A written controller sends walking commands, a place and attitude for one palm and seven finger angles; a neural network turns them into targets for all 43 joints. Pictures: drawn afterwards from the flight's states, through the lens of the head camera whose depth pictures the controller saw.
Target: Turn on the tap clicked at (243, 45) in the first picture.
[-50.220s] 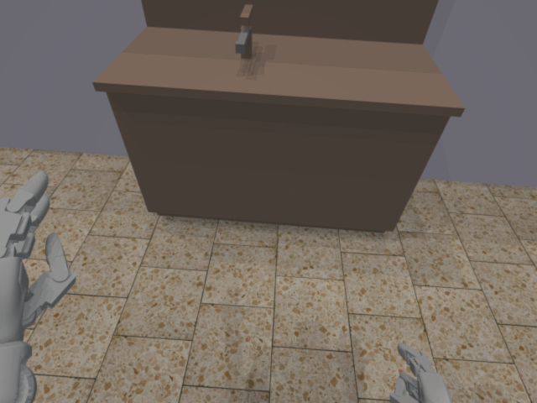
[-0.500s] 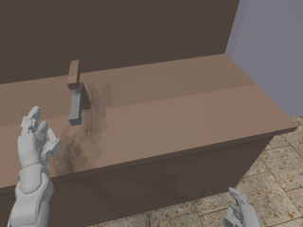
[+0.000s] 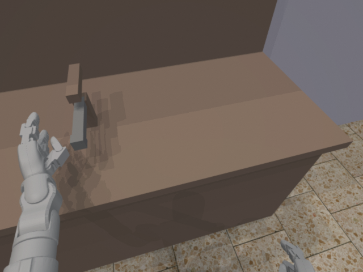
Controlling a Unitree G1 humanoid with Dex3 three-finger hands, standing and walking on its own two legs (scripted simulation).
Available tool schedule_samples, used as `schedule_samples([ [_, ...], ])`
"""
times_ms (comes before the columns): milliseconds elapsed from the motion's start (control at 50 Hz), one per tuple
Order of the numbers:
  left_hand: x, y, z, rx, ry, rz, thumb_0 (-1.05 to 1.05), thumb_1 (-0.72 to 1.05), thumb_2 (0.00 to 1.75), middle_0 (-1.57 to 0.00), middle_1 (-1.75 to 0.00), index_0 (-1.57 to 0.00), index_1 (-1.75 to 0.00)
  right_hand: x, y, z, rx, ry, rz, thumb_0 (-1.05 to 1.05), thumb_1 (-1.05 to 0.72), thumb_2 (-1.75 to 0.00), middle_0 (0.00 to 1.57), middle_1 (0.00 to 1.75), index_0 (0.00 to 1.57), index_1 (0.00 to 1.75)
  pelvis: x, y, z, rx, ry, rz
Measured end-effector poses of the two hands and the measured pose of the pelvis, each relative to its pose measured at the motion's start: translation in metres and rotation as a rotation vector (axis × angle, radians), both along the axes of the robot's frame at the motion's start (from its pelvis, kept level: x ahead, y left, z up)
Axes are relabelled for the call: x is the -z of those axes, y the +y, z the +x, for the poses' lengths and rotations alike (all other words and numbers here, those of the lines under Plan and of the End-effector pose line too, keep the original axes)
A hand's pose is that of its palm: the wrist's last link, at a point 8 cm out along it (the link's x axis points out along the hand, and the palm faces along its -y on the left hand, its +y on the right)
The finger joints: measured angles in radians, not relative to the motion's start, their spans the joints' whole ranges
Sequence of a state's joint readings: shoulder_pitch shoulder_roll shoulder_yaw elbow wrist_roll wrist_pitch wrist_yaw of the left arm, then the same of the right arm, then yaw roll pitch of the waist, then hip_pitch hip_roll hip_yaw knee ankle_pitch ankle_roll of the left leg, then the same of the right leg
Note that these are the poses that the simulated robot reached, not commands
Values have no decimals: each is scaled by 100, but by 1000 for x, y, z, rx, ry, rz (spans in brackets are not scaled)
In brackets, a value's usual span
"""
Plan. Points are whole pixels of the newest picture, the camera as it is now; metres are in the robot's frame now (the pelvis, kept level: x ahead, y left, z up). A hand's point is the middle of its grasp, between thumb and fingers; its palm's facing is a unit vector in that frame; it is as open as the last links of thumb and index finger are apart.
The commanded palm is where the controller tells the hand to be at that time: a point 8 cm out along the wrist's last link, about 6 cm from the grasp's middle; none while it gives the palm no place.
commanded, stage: reach beside the lever's end, fingers flat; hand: left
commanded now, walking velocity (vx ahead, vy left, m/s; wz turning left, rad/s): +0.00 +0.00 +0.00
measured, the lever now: (78, 141) +0.37 +0.26 +0.09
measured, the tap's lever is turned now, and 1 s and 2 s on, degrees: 0 3 24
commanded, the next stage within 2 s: push the lever round in 0.48 s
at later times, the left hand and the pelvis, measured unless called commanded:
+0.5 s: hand (69, 149) +0.35 +0.27 +0.09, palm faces +0.51 -0.86 -0.08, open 7.8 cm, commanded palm +0.31 +0.31 +0.09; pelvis +0.01 +0.01 +0.00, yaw +0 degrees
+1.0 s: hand (77, 150) +0.35 +0.26 +0.09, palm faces +0.51 -0.86 -0.07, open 7.7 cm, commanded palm +0.31 +0.29 +0.09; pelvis +0.00 +0.00 +0.00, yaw +0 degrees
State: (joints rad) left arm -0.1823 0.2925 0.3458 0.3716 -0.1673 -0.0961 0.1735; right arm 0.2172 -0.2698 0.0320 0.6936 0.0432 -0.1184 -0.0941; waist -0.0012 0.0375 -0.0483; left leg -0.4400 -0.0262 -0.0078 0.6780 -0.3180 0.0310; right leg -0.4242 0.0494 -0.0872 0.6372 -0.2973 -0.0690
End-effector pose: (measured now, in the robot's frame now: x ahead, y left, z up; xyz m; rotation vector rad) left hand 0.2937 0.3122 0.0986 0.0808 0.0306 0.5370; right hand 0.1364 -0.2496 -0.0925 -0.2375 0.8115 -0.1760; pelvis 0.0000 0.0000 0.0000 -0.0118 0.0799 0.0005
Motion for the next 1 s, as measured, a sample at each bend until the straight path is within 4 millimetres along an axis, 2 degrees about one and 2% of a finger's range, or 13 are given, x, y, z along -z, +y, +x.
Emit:
schedule_samples([
  [220,7,-4,19,25,-12,5,2,90,90,-15,-15,-15,-15,7,1,-13,23,68,-2,1,-91,-89,20,30,20,30,1,7,7,3,25,-4],
  [500,8,-2,9,5,-23,7,2,90,90,-15,-15,-15,-15,3,12,5,-3,38,13,1,-91,-89,20,30,20,30,1,10,10,-1,18,-8],
  [660,9,-6,10,17,-17,-5,2,90,90,-15,-15,-15,-15,0,14,14,-18,13,16,1,-91,-89,20,30,20,30,2,8,8,-3,19,-6],
  [860,6,-19,8,19,-38,-1,2,91,90,-15,-15,-15,-15,3,11,9,-22,20,22,1,-91,-89,20,30,20,30,2,6,6,-5,14,-5],
  [1000,9,-20,8,7,-24,-4,2,92,90,-15,-15,-15,-15,4,6,0,-11,39,18,1,-91,-89,20,30,20,30,2,2,3,-5,11,-4],
])
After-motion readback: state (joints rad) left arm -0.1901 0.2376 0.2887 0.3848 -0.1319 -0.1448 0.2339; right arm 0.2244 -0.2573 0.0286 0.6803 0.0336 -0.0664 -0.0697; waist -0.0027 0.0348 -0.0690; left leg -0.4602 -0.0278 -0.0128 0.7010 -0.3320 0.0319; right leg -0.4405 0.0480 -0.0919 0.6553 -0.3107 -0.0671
